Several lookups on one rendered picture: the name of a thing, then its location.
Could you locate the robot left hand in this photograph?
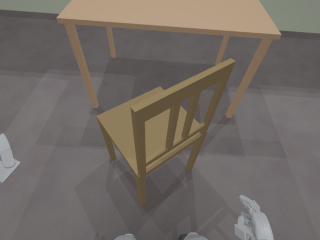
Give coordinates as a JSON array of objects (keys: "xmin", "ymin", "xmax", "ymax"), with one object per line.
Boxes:
[{"xmin": 0, "ymin": 133, "xmax": 20, "ymax": 185}]

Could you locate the table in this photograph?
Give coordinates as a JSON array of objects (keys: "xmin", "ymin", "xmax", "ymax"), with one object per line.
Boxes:
[{"xmin": 56, "ymin": 0, "xmax": 282, "ymax": 118}]

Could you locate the chair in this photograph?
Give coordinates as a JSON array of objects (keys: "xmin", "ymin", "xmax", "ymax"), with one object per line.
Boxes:
[{"xmin": 96, "ymin": 58, "xmax": 236, "ymax": 207}]

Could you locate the robot right hand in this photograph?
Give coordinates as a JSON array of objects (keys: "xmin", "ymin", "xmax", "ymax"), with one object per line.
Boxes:
[{"xmin": 234, "ymin": 195, "xmax": 274, "ymax": 240}]

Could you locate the right robot shin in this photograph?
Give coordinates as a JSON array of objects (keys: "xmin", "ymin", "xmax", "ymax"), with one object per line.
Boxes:
[{"xmin": 184, "ymin": 232, "xmax": 198, "ymax": 239}]

